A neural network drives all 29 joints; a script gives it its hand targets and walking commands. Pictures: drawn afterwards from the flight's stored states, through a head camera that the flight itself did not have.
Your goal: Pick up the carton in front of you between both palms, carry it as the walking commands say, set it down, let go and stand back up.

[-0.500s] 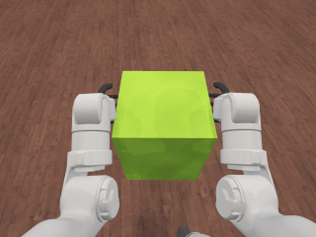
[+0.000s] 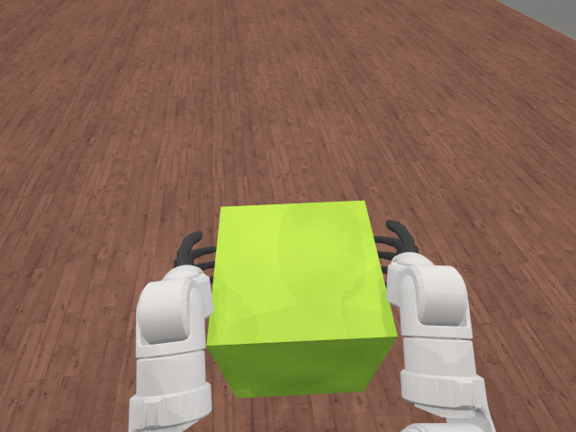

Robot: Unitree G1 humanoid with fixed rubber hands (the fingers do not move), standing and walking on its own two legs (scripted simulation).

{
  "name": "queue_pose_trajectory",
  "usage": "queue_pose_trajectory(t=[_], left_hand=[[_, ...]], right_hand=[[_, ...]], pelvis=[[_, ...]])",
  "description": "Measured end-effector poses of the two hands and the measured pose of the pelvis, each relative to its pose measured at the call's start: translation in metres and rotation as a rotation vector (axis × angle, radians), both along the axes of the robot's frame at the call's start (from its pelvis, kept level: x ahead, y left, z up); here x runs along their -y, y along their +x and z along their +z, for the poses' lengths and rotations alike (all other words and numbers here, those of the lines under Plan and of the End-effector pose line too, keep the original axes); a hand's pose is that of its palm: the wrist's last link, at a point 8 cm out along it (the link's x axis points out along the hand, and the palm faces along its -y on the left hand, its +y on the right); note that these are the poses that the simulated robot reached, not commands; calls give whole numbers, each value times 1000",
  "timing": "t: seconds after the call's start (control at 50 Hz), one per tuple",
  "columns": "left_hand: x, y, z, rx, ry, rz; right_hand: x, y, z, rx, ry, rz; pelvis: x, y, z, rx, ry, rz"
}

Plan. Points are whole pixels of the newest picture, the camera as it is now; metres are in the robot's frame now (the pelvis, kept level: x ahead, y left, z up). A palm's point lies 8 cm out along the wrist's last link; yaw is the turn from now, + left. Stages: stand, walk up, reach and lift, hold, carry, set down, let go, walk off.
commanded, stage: carry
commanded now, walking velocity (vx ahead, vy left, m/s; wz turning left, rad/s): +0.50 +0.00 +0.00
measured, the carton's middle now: (296, 305) +0.31 +0.00 -0.01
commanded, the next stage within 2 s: none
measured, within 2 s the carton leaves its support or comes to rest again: neither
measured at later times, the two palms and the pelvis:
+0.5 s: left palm (239, 149) +0.58 +0.11 +0.08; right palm (385, 147) +0.60 -0.18 +0.08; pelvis +0.31 -0.04 +0.01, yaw +3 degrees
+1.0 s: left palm (227, 78) +0.91 +0.16 +0.07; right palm (337, 74) +0.91 -0.12 +0.08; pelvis +0.63 +0.02 +0.01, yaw -1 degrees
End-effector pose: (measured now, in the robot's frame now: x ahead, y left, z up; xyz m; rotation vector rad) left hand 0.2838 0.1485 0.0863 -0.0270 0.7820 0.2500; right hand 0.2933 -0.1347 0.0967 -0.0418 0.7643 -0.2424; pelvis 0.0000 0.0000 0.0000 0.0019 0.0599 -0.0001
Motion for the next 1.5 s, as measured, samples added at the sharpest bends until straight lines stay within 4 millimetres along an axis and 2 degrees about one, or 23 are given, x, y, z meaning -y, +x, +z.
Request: queue_pose_trajectory(t=[0.06,0.14,0.22,0.3,0.4,0.5,0.58,0.66,0.74,0.8,0.86,0.98,1.08,1.22,1.28,1.34,1.42,1.5], left_hand=[[-1,26,-4,-64,1,-10],[1,69,1,-71,2,-23],[8,121,13,-15,9,-24],[19,179,21,41,22,-17],[40,255,11,57,60,-17],[43,301,-5,-70,58,5],[39,341,-3,-82,48,29],[33,395,11,-24,45,35],[22,457,20,37,39,20],[9,508,17,63,27,5],[-4,557,2,63,4,-5],[-14,620,-16,-86,-2,-30],[-16,679,-9,-76,-3,-36],[-10,781,14,36,11,-5],[-2,830,14,61,23,7],[9,880,5,65,46,11],[17,926,-8,-37,55,20],[17,965,-10,-94,53,35]], right_hand=[[-1,23,-5,-65,-2,-9],[1,62,-1,-71,1,-24],[8,113,10,-15,11,-29],[20,172,14,41,24,-23],[40,251,-4,57,49,-11],[43,303,-20,-70,55,0],[38,349,-17,-81,49,20],[32,403,-3,-24,53,19],[22,461,9,37,45,8],[9,507,9,63,29,-4],[-4,552,1,64,2,-11],[-14,610,-16,-86,-7,-37],[-16,669,-8,-76,-3,-47],[-11,777,11,35,14,-18],[-2,829,7,61,25,-5],[9,881,-8,65,46,2],[17,929,-25,-38,55,7],[16,973,-26,-94,53,22]], pelvis=[[-4,30,9,-4,-13,-4],[-5,72,17,-6,-18,1],[1,119,17,-6,-10,5],[13,177,10,-3,2,7],[33,253,-10,7,-19,28],[44,305,5,-10,-1,53],[45,347,15,-15,7,49],[39,395,18,-18,4,46],[24,454,13,-14,-5,45],[9,504,2,-5,-11,33],[-6,552,-11,4,11,18],[-23,616,9,-9,-21,-8],[-25,673,19,-14,-31,0],[-13,773,13,-13,-18,8],[-3,826,2,-5,-9,17],[10,878,-14,9,-23,35],[20,924,-2,-3,-8,60],[24,968,12,-11,12,61]])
